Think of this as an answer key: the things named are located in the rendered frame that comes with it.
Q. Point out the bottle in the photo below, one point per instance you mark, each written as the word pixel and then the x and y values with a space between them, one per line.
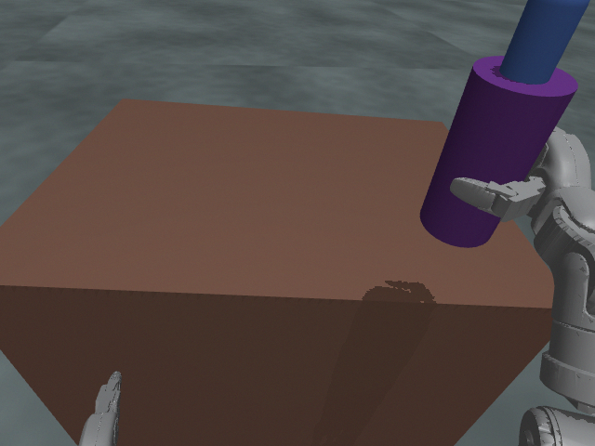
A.
pixel 509 108

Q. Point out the right robot arm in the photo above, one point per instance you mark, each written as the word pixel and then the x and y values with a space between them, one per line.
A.
pixel 564 229

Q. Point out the left robot hand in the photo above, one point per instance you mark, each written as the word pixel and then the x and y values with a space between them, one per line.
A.
pixel 101 428

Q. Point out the right robot hand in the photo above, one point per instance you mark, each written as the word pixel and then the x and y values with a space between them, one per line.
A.
pixel 563 162

